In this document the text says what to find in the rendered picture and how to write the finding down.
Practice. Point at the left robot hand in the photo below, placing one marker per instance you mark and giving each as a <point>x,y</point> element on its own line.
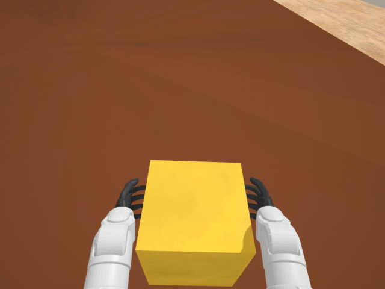
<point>126,197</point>

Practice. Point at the carton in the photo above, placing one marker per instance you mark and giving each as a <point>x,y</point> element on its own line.
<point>195,226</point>

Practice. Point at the robot right forearm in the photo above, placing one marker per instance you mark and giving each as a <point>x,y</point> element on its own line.
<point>282,254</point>

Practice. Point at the robot left forearm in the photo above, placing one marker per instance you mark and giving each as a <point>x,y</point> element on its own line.
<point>111,252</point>

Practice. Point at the right robot hand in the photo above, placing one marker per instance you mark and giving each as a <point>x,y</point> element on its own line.
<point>262,198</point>

